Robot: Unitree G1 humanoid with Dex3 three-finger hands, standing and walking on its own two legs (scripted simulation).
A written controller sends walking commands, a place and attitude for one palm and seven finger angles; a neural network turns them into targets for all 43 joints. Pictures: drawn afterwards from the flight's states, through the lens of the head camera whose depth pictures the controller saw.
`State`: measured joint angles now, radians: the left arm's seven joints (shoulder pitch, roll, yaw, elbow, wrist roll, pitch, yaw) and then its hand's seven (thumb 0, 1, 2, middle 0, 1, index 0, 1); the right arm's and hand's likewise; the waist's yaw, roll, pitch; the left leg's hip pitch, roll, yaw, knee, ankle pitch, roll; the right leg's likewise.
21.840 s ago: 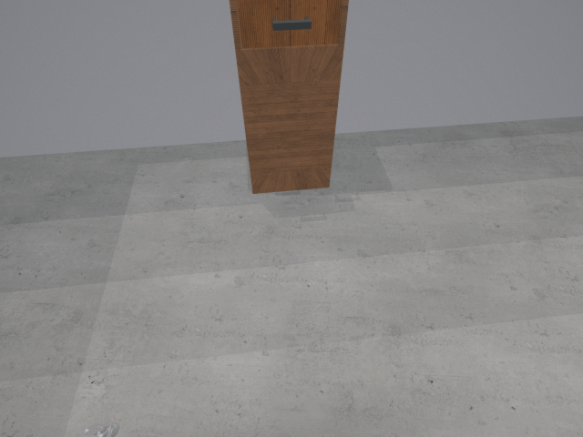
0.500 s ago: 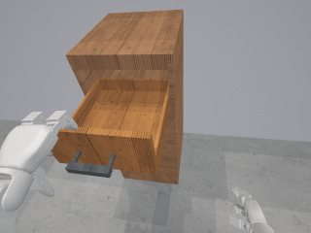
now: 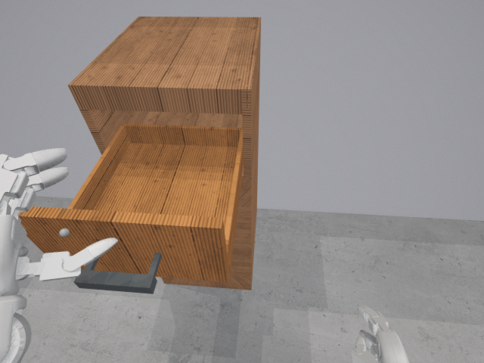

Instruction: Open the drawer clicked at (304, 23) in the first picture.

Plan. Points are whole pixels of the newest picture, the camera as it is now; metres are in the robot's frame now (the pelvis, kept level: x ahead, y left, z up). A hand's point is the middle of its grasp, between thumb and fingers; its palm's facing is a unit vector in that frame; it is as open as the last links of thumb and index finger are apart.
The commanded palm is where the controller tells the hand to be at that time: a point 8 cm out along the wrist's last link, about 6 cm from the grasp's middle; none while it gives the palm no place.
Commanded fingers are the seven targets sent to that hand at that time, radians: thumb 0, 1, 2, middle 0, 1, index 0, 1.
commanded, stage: draw the hand back to the body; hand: left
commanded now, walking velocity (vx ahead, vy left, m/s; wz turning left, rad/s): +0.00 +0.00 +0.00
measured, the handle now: (121, 269) +0.24 +0.24 +0.03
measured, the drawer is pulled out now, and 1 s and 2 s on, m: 0.30 0.30 0.30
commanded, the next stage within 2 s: step back with the hand held close in 0.54 s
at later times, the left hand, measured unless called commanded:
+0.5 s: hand (46, 247) +0.18 +0.24 +0.20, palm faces +0.48 -0.80 -0.37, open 7.7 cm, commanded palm +0.12 +0.28 +0.21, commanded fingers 0.00 0.90 0.90 -0.20 -0.30 -0.20 -0.30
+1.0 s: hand (36, 269) +0.16 +0.24 +0.19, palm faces +0.33 -0.77 -0.55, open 7.4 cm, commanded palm +0.09 +0.30 +0.21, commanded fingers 0.00 0.90 0.90 -0.20 -0.30 -0.20 -0.30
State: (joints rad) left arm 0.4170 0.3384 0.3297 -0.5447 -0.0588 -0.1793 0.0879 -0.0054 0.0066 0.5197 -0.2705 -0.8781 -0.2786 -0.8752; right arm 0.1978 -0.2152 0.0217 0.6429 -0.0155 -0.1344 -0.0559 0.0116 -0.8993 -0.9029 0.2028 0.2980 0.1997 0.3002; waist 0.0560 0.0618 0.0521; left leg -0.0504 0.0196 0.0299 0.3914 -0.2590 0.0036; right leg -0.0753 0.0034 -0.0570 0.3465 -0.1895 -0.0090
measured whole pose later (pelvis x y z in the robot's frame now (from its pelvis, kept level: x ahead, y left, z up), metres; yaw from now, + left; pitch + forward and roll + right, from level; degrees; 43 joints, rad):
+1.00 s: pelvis -0.04 +0.02 -0.01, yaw +0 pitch +1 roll +0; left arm 0.61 0.44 0.45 -0.66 -0.05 -0.22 0.10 0.01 0.89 0.90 -0.21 -0.31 -0.22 -0.30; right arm 0.17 -0.23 -0.04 0.54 0.01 -0.04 -0.06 0.01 -0.90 -0.90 0.20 0.30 0.20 0.30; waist 0.00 0.03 0.04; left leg -0.29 -0.01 0.05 0.49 -0.23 0.03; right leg -0.32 -0.03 -0.04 0.44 -0.15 0.01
